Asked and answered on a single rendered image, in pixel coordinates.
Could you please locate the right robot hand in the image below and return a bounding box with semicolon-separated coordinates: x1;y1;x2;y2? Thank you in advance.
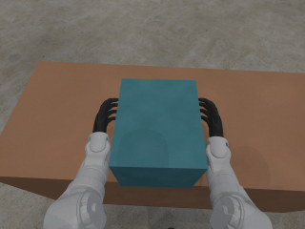
198;97;224;137

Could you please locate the right robot forearm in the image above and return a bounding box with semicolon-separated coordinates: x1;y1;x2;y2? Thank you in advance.
206;136;259;210

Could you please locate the left robot hand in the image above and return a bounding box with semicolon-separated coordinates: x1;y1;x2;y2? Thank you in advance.
92;98;119;133

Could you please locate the left robot forearm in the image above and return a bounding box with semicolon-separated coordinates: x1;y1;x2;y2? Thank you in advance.
43;132;111;229

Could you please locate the right robot upper arm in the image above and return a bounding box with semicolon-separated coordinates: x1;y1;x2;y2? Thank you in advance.
210;196;273;229

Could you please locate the pedestal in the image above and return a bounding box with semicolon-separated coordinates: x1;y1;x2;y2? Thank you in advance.
0;61;305;213

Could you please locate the left robot upper arm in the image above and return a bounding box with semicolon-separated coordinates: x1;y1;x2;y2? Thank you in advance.
44;191;107;229

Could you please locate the carton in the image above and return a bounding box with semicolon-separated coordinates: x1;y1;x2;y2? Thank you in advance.
109;78;209;188

